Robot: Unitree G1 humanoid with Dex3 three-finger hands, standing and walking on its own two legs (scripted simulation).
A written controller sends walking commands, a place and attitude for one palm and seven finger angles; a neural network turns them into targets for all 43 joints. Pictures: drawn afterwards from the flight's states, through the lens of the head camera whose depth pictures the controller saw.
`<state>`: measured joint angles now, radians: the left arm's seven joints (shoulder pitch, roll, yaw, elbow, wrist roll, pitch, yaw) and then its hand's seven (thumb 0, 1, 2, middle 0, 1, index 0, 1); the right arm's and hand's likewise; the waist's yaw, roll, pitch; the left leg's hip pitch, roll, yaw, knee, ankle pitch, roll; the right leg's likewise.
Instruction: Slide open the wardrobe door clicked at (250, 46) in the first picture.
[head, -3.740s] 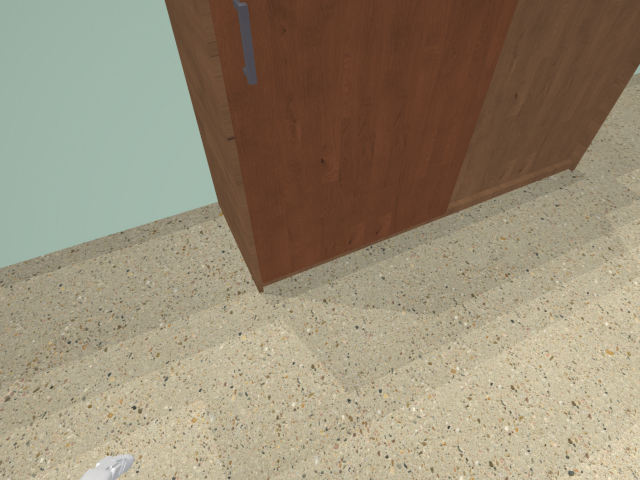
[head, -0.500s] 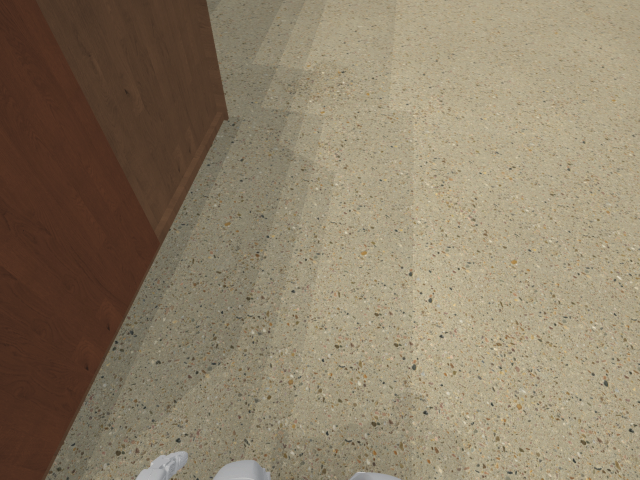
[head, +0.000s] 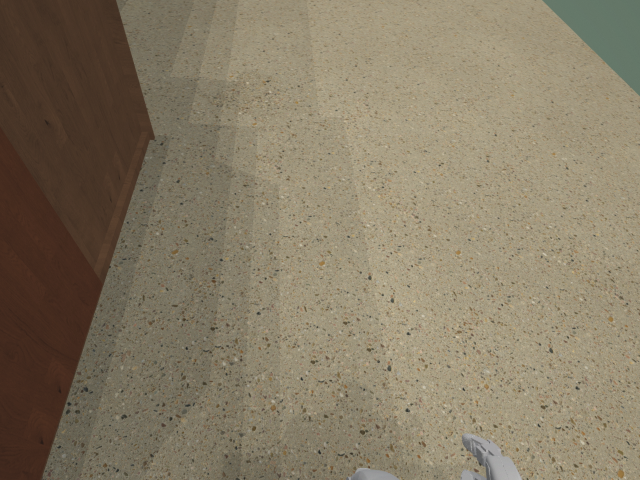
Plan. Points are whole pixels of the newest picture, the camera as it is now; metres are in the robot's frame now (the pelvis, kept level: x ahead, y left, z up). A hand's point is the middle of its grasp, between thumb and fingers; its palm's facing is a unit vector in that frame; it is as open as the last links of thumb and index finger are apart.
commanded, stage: walk to a spot facing it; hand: left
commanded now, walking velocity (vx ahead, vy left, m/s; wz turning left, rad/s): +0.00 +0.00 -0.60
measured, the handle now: out of the picture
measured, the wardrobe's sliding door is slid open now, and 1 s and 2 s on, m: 0.00 0.00 0.00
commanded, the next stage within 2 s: turn to face it in 1.30 s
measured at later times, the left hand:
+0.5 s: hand (238, 462) +0.15 +0.12 -0.15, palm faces -0.34 -0.90 -0.27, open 7.4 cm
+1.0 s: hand out of the picture +0.10 +0.10 -0.17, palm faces -0.37 -0.92 -0.17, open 7.4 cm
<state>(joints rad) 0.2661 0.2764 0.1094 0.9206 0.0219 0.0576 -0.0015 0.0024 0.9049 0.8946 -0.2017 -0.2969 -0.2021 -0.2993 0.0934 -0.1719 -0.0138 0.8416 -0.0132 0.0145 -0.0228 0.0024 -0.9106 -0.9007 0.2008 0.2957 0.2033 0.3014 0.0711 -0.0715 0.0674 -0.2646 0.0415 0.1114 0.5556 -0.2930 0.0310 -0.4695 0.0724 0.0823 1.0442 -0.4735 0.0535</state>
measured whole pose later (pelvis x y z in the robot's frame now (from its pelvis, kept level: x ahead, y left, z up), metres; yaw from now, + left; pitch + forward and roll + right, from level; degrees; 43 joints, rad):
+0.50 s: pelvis -0.03 -0.03 -0.01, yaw -20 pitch +1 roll +0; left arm 0.14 0.20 0.07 0.89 0.02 0.03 -0.03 0.00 0.91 0.89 -0.20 -0.30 -0.20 -0.30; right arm 0.34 -0.25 -0.08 0.98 -0.02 0.04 0.00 0.00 -0.91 -0.90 0.20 0.30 0.20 0.30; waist -0.05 0.07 0.05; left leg -0.32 0.21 0.32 0.77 -0.47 -0.05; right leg -0.29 -0.02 -0.10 0.63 -0.36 -0.02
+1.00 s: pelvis +0.12 -0.08 +0.00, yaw -30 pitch +0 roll -1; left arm 0.50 0.11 0.03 1.11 0.03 -0.06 0.02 0.00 0.90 0.89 -0.20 -0.30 -0.21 -0.30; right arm 0.11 -0.20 -0.05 0.93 -0.02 0.00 0.03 0.01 -0.91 -0.90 0.20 0.30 0.20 0.30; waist 0.07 0.02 0.04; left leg -0.54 0.09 0.09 0.74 -0.21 -0.05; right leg 0.09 0.05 0.08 0.31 -0.40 -0.03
